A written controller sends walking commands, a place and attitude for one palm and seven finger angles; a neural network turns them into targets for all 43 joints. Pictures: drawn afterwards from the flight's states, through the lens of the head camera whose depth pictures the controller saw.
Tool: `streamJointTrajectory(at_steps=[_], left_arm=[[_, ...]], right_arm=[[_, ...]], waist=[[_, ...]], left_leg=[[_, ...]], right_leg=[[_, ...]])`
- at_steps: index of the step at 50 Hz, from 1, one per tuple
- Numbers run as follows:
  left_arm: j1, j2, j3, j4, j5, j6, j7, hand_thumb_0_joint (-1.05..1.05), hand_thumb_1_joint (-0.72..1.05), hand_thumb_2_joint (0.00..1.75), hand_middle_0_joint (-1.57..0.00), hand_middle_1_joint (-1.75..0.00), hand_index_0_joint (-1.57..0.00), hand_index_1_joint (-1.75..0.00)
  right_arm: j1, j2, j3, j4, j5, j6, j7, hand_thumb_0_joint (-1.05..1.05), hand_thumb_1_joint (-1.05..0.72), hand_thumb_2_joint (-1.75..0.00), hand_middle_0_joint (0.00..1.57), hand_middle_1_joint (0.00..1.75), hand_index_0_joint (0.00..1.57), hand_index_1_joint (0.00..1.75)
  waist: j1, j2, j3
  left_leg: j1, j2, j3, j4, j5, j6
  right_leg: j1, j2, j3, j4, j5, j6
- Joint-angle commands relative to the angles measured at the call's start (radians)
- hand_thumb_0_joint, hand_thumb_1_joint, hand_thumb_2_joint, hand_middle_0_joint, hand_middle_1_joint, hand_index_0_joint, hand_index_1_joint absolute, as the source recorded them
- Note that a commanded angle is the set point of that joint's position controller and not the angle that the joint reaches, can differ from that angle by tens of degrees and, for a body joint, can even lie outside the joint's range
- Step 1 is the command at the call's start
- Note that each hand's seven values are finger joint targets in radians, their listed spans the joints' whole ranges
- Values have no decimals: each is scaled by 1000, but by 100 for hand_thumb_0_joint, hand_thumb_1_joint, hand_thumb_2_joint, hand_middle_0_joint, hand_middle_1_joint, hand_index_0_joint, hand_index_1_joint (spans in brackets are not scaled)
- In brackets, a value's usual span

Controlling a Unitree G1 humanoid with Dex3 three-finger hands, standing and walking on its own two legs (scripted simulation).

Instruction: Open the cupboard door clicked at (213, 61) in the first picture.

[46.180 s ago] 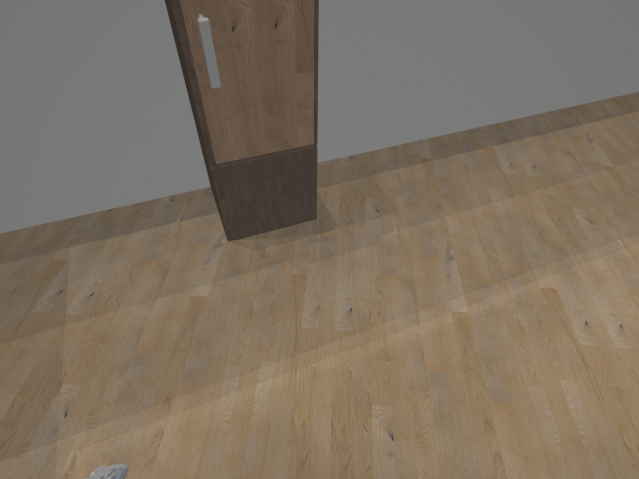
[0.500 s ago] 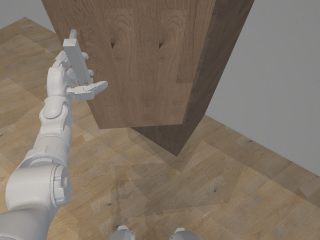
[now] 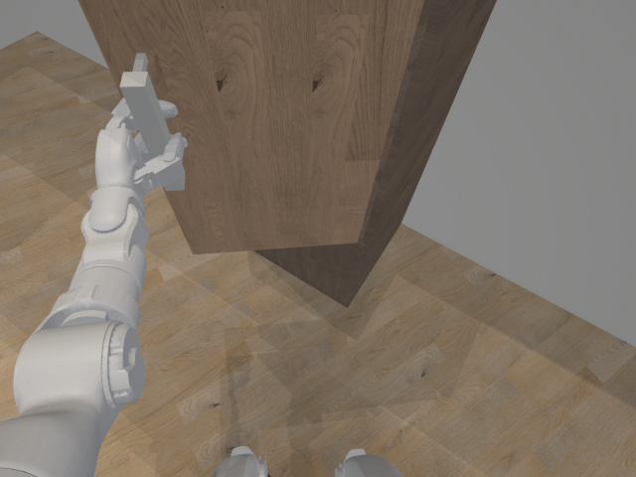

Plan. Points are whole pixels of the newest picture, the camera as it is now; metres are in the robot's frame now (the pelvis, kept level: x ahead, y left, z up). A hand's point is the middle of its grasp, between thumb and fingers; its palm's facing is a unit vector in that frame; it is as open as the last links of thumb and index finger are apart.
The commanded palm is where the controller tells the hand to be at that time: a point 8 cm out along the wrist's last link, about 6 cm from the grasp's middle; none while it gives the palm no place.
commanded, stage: pull the door open along its arc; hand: left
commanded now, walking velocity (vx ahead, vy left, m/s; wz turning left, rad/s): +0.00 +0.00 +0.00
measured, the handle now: (159, 127) +0.55 +0.17 +0.09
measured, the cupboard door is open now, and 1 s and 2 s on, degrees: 39 80 83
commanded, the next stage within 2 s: open thumb and fingers to let go in 1.14 s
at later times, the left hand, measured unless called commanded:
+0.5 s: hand (199, 231) +0.39 +0.11 +0.09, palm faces +0.06 -1.00 +0.06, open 6.7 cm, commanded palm +0.33 +0.17 +0.09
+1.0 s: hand (279, 292) +0.30 +0.02 +0.10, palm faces +0.35 -0.94 -0.04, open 6.8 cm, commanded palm +0.23 +0.05 +0.09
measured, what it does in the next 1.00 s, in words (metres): shifts its weight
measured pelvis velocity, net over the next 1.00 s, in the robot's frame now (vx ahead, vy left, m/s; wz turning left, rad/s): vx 0.02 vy -0.05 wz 0.06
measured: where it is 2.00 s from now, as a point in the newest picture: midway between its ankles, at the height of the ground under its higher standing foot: outside the picture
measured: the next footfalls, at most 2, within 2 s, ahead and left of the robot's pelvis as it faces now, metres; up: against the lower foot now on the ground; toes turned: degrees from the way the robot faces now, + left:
none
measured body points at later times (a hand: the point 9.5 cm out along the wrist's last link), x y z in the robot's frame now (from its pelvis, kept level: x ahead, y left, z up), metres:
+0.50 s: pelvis +0.02 +0.00 +0.02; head +0.06 -0.01 +0.47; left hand +0.38 +0.16 +0.09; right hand +0.12 -0.25 -0.09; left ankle +0.02 +0.10 -0.68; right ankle -0.02 -0.10 -0.68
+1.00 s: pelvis +0.02 -0.05 +0.02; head +0.02 -0.08 +0.47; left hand +0.28 +0.07 +0.10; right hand +0.20 -0.25 -0.08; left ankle +0.02 +0.10 -0.68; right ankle -0.02 -0.10 -0.68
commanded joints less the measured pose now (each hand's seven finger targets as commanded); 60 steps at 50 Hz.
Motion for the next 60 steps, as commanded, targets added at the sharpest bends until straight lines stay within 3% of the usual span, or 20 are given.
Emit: streamJointTrajectory(at_steps=[1,7,11,14,16,20,21,23,26,29,30,31,34,36,39,42,44,52,55,60], left_arm=[[-398,169,8,-236,-23,-72,7,0,90,90,-40,-135,-40,-135],[-223,141,-4,-353,-27,-73,6,0,90,90,-40,-135,-40,-135],[-36,84,-27,-476,-54,-55,6,0,90,90,-40,-135,-40,-135],[118,34,-59,-614,-75,-38,6,0,90,90,-40,-135,-40,-135],[246,21,-68,-708,-84,-26,11,0,90,90,-40,-135,-40,-135],[442,-26,-107,-873,-96,6,25,0,90,90,-40,-135,-40,-135],[451,-39,-1,-943,-146,22,131,0,90,90,-40,-135,-40,-135],[546,-173,-106,-1020,-111,55,255,0,90,90,-40,-135,-40,-135],[619,-205,-151,-1092,-42,78,374,0,90,90,-40,-135,-40,-135],[624,-300,-250,-1184,35,107,490,0,90,90,-40,-135,-40,-135],[635,-327,-278,-1188,62,125,526,0,90,90,-40,-135,-40,-135],[644,-346,-300,-1190,85,141,565,0,90,90,-40,-135,-40,-135],[666,-457,-389,-1237,129,194,663,0,90,90,-40,-135,-40,-135],[676,-487,-418,-1227,172,236,707,0,90,90,-40,-135,-40,-135],[678,-529,-494,-1259,220,264,710,0,90,90,-40,-135,-40,-135],[775,-587,-555,-1285,189,281,684,0,90,90,-40,-135,-40,-135],[854,-610,-588,-1341,167,284,666,0,90,90,-40,-135,-40,-135],[1147,-657,-679,-1499,137,298,616,0,90,90,-40,-135,-40,-135],[1213,-650,-677,-1546,127,313,614,0,90,90,-40,-135,-40,-135],[1053,-566,-595,-1477,134,291,627,0,90,90,-40,-135,-40,-135]], right_arm=[[130,-161,-69,-65,-5,-24,-5,0,-90,-90,20,30,20,30],[102,-158,-76,-102,2,-18,6,0,-90,-90,20,30,20,30],[77,-151,-80,-138,10,-19,14,0,-90,-90,20,30,20,30],[38,-140,-81,-167,21,-25,18,0,-90,-90,20,30,20,30],[18,-135,-81,-189,25,-34,21,0,-90,-90,20,30,20,30],[-38,-120,-76,-220,30,-45,22,0,-90,-90,20,30,20,30],[-76,-94,-73,-226,26,-52,20,0,-90,-90,20,30,20,30],[-108,-76,-63,-233,17,-67,32,0,-90,-90,20,30,20,30],[-129,-75,-64,-228,-4,-65,40,0,-90,-90,20,30,20,30],[-174,-57,-59,-238,-23,-55,43,0,-90,-90,20,30,20,30],[-185,-53,-58,-239,-29,-50,43,0,-90,-90,20,30,20,30],[-188,-52,-58,-239,-36,-43,40,0,-90,-90,20,30,20,30],[-234,-33,-54,-248,-46,-32,39,0,-90,-90,20,30,20,30],[-251,-24,-49,-241,-57,-27,32,0,-90,-90,20,30,20,30],[-268,-17,-48,-245,-60,-20,20,0,-90,-90,20,30,20,30],[-288,-8,-46,-252,-52,-23,13,0,-90,-90,20,30,20,30],[-302,-1,-42,-260,-47,-29,15,0,-90,-90,20,30,20,30],[-333,18,-27,-274,-34,-70,34,0,-90,-90,20,30,20,30],[-346,19,-19,-277,-32,-78,40,0,-90,-90,20,30,20,30],[-365,6,-18,-255,-43,-79,21,0,-90,-90,20,30,20,30]], waist=[[10,44,-424],[60,48,-456],[93,16,-444],[112,-22,-407],[140,-10,-395],[156,-57,-320],[221,-50,-314],[202,-32,-275],[193,-81,-255],[184,-45,-255],[178,-48,-246],[171,-89,-231],[166,-80,-250],[157,-103,-227],[140,-107,-222],[142,-133,-206],[152,-117,-208],[167,-142,-140],[175,-126,-117],[158,-142,-38]], left_leg=[[406,-27,-80,-69,365,2],[436,-27,-67,-86,421,-1],[446,-31,-55,-103,469,2],[443,-31,-37,-124,483,7],[447,-32,-33,-136,513,5],[436,-35,-20,-165,477,7],[413,-39,-12,-172,484,1],[435,-34,-15,-182,489,-13],[440,-32,-23,-175,475,-13],[446,-33,-22,-174,432,-18],[449,-33,-23,-172,411,-16],[440,-32,-31,-170,390,-14],[442,-39,-32,-162,354,-18],[429,-39,-38,-154,339,-19],[442,-42,-42,-157,319,-19],[461,-45,-47,-168,312,-21],[472,-48,-49,-173,316,-23],[480,-60,-60,-169,307,-24],[479,-68,-59,-163,284,-26],[416,-81,-86,-144,192,-25]], right_leg=[[82,15,35,-110,401,19],[140,18,29,-105,460,14],[209,21,25,-115,525,12],[258,17,31,-133,583,19],[298,12,29,-130,608,16],[337,4,32,-150,631,25],[370,2,22,-161,617,22],[350,-1,8,-156,588,23],[345,-8,11,-152,574,23],[337,-26,18,-150,538,20],[326,-28,19,-156,520,21],[328,-28,21,-165,501,22],[338,-43,26,-177,492,25],[335,-48,29,-189,494,25],[342,-66,45,-206,523,32],[386,-80,56,-235,596,43],[422,-89,62,-244,649,48],[477,-118,86,-290,747,60],[474,-126,93,-306,745,62],[397,-144,162,-341,576,70]])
